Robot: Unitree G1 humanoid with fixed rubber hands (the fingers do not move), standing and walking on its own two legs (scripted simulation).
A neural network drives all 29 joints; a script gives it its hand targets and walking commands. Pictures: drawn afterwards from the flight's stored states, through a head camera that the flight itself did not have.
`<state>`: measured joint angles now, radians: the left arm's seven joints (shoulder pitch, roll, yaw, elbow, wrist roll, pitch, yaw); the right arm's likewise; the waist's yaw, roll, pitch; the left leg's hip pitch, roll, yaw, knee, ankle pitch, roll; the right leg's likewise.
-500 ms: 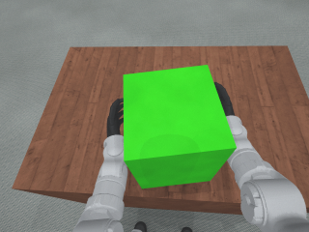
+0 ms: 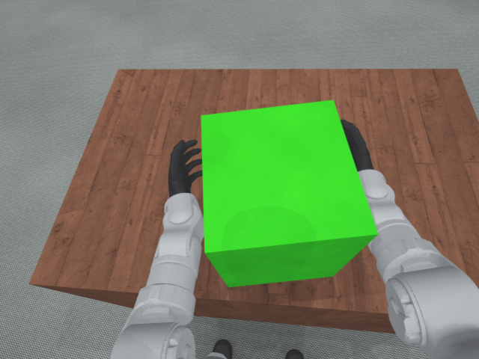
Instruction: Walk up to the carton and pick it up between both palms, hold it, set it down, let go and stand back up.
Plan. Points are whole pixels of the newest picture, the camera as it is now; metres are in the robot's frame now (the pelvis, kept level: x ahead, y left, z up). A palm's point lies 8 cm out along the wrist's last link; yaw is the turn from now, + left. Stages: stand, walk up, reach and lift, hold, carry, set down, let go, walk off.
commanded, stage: set down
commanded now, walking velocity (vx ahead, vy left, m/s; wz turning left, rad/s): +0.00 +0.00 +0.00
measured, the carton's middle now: (274, 205) +0.38 +0.03 -0.01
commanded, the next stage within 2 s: none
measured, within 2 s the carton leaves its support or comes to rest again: neither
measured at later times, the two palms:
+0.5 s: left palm (180, 212) +0.33 +0.17 +0.02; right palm (376, 183) +0.42 -0.13 +0.03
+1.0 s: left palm (158, 285) +0.23 +0.20 -0.03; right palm (400, 243) +0.34 -0.18 -0.03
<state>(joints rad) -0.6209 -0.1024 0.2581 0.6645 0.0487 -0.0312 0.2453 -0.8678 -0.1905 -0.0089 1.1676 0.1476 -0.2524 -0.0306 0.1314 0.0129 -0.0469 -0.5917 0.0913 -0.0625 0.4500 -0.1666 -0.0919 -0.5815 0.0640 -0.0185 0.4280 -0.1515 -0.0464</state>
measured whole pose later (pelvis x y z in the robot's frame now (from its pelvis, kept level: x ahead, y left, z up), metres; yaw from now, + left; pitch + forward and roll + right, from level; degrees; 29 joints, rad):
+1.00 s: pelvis -0.04 -0.01 +0.00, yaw -1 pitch +14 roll -1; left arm -0.16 -0.10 0.18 0.46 -0.03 -0.15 0.26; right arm -0.50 -0.28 -0.01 0.99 0.17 -0.31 0.10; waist 0.13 0.01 -0.05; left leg -0.59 0.10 -0.06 0.45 -0.11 -0.10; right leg -0.59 0.08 -0.02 0.43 -0.09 -0.06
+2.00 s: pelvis -0.02 +0.01 +0.00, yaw +1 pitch +6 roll -1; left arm 0.23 -0.10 0.00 0.13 -0.03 -0.03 0.28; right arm -0.02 -0.29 -0.01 0.81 0.25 -0.38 0.21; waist 0.09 -0.04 -0.06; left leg -0.39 0.07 -0.06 0.45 -0.17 -0.07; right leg -0.38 0.05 -0.02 0.43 -0.16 -0.04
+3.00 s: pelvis +0.00 +0.03 +0.01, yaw +0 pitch +4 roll +0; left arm 0.28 0.02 0.00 0.25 -0.03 0.04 0.18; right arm 0.11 -0.29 0.01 0.80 0.25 -0.27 0.18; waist 0.09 -0.04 -0.06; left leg -0.31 0.04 -0.04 0.45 -0.21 -0.04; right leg -0.30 0.01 0.01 0.43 -0.20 -0.01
